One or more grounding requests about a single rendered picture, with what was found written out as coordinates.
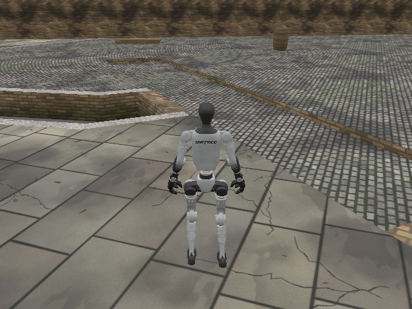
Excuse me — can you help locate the robot right upper arm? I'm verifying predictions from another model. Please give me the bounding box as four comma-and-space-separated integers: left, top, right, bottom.
220, 131, 237, 166

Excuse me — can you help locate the robot right forearm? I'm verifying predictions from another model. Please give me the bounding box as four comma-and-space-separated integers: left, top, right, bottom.
231, 156, 243, 182

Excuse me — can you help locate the right robot thigh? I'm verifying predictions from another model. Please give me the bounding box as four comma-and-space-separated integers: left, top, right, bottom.
215, 180, 228, 226

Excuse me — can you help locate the robot left forearm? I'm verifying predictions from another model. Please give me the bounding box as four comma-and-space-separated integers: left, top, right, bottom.
169, 156, 182, 182

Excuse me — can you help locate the robot right foot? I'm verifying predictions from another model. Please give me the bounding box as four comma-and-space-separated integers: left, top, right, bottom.
217, 251, 227, 268

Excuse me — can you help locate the robot left upper arm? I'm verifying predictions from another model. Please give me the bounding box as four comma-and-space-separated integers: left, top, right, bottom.
176, 130, 193, 166

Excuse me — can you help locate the left robot hand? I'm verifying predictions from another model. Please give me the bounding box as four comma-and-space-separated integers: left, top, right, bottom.
167, 180, 182, 194

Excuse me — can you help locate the right robot hand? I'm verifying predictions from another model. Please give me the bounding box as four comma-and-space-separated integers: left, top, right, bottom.
230, 179, 245, 194

